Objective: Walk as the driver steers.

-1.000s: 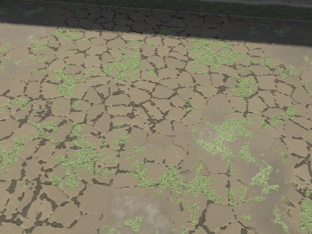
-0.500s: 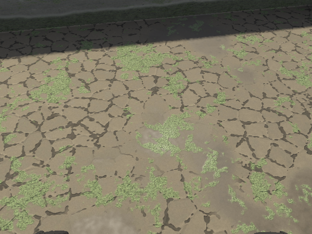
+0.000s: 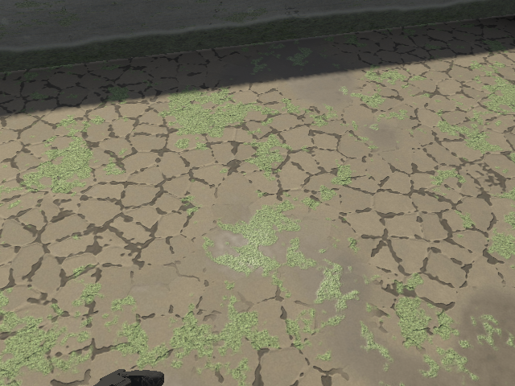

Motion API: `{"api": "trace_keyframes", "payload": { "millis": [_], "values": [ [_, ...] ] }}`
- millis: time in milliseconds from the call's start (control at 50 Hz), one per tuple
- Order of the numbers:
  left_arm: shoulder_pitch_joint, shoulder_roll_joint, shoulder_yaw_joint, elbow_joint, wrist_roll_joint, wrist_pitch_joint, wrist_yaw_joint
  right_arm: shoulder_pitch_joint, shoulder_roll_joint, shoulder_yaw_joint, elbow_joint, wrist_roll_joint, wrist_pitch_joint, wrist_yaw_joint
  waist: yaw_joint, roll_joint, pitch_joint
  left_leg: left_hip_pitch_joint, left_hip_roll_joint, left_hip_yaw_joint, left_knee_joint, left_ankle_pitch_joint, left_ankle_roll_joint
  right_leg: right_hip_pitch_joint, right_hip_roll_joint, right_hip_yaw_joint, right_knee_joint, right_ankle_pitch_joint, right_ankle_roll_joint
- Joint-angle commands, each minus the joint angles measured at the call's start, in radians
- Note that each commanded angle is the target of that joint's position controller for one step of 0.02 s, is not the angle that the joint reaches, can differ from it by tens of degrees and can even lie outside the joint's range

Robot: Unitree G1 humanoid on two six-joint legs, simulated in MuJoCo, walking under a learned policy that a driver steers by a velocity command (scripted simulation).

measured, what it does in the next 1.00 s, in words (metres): stands, turning left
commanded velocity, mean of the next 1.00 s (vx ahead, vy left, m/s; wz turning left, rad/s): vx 0.50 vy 0.00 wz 0.40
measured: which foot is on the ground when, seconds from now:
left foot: down 0.00-1.00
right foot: down 0.00-1.00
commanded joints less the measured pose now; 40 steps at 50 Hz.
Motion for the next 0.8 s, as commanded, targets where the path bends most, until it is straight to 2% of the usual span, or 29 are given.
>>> {"api": "trace_keyframes", "payload": {
  "millis": [20,40,60,140,220,240,260,300,340,360,380,400,520,560,580,660,800],
  "values": [
    [-0.039,0.103,0.036,-0.076,0.014,-0.026,0.006,-0.046,-0.081,-0.023,-0.083,0.003,-0.003,-0.011,0.031,0.055,-0.039,0.008,0.007,-0.085,-0.042,0.322,0.068,0.014,-0.05,0.025,-0.074,0.21,0.013],
    [-0.035,0.097,0.039,-0.077,0.018,-0.023,0.015,-0.014,-0.105,-0.035,-0.066,0.011,0.003,-0.024,0.028,0.087,-0.065,0.046,0.011,-0.101,-0.021,0.4,0.076,0.011,-0.043,-0.001,-0.034,0.259,0.007],
    [-0.056,0.068,0.031,-0.093,0.016,-0.02,0.018,-0.017,-0.103,-0.035,-0.073,0.007,0.011,-0.03,0.028,0.082,-0.072,0.033,0.018,-0.113,-0.009,0.485,0.075,0.025,-0.042,-0.02,-0.017,0.307,0.018],
    [-0.04,0.081,0.042,-0.093,0.013,-0.014,0.028,-0.034,-0.104,-0.043,-0.092,0.011,0.028,-0.034,0.026,0.041,-0.076,-0.005,0.001,-0.137,0.036,0.575,0.081,0.044,-0.05,-0.06,0.026,0.368,0.035],
    [-0.04,0.09,0.056,-0.099,0.015,-0.002,0.031,-0.047,-0.106,-0.047,-0.097,0.013,0.03,-0.035,0.014,0.024,-0.092,-0.044,-0.026,-0.154,0.061,0.626,0.077,0.076,-0.066,-0.084,0.055,0.412,0.042],
    [-0.038,0.078,0.051,-0.096,0.025,0.0,0.031,-0.055,-0.101,-0.044,-0.1,0.012,0.034,-0.032,0.01,0.012,-0.102,-0.053,-0.032,-0.163,0.064,0.629,0.076,0.087,-0.07,-0.092,0.052,0.426,0.042],
    [-0.041,0.071,0.048,-0.094,0.022,-0.006,0.026,-0.086,-0.083,-0.035,-0.123,0.007,0.036,-0.021,0.011,-0.009,-0.086,-0.112,-0.044,-0.157,0.059,0.565,0.07,0.114,-0.083,-0.087,0.041,0.428,0.047],
    [-0.036,0.083,0.056,-0.093,0.021,-0.008,0.023,-0.09,-0.085,-0.034,-0.122,0.005,0.036,-0.016,0.009,-0.011,-0.098,-0.129,-0.06,-0.147,0.053,0.506,0.066,0.137,-0.111,-0.095,0.037,0.431,0.044],
    [-0.047,0.086,0.061,-0.097,0.021,-0.004,0.022,-0.089,-0.091,-0.035,-0.122,0.008,0.035,-0.014,-0.002,0.006,-0.097,-0.133,-0.066,-0.163,0.038,0.518,0.075,0.131,-0.109,-0.115,0.04,0.371,0.051],
    [-0.059,0.08,0.059,-0.099,0.022,-0.006,0.022,-0.113,-0.083,-0.039,-0.136,0.018,0.041,-0.016,-0.004,0.009,-0.085,-0.151,-0.064,-0.188,0.028,0.537,0.073,0.144,-0.1,-0.119,0.03,0.381,0.056],
    [-0.067,0.077,0.06,-0.1,0.021,-0.008,0.02,-0.108,-0.085,-0.039,-0.136,0.018,0.045,-0.017,-0.013,0.014,-0.087,-0.157,-0.064,-0.2,0.015,0.535,0.075,0.148,-0.1,-0.126,0.03,0.347,0.058],
    [-0.062,0.072,0.059,-0.104,0.023,-0.008,0.016,-0.112,-0.082,-0.036,-0.138,0.012,0.047,-0.018,-0.019,0.036,-0.078,-0.165,-0.067,-0.211,0.007,0.539,0.082,0.139,-0.096,-0.136,0.036,0.303,0.064],
    [-0.085,0.051,0.059,-0.12,0.022,-0.008,0.011,-0.121,-0.109,-0.044,-0.139,0.015,0.049,-0.012,-0.031,0.104,-0.063,-0.24,-0.05,-0.37,-0.082,0.504,0.113,0.15,-0.046,-0.157,0.044,0.031,0.075],
    [-0.062,0.043,0.06,-0.12,0.02,-0.01,0.012,-0.151,-0.116,-0.047,-0.144,0.013,0.048,-0.011,-0.009,0.119,-0.064,-0.26,-0.053,-0.39,-0.095,0.464,0.119,0.171,-0.048,-0.153,0.033,0.027,0.074],
    [-0.071,0.052,0.063,-0.115,0.022,-0.011,0.012,-0.138,-0.105,-0.047,-0.148,0.016,0.047,-0.011,-0.026,0.09,-0.074,-0.275,-0.06,-0.383,-0.098,0.447,0.112,0.193,-0.062,-0.154,0.029,0.036,0.069],
    [-0.081,0.028,0.061,-0.113,0.022,-0.012,0.011,-0.129,-0.079,-0.039,-0.14,0.012,0.035,-0.008,-0.024,0.06,-0.097,-0.283,-0.082,-0.348,-0.101,0.378,0.092,0.242,-0.099,-0.157,-0.009,0.055,0.056],
    [-0.077,0.018,0.052,-0.103,0.018,-0.019,0.009,-0.114,-0.059,-0.022,-0.127,0.009,0.022,0.002,-0.02,0.063,-0.047,-0.307,-0.082,-0.358,-0.169,0.199,0.08,0.232,-0.111,-0.166,-0.054,-0.025,0.054]
  ]
}}
Velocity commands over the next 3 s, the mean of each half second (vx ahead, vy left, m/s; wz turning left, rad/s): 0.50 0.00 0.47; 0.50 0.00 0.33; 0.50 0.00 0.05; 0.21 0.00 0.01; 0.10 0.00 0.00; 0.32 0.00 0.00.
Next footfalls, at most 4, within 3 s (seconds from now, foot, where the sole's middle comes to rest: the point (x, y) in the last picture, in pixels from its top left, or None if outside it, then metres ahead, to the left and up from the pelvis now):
none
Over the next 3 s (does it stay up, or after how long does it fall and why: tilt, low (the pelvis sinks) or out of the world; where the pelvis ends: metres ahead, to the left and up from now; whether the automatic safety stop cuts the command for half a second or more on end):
stays up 0.03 0.00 0.01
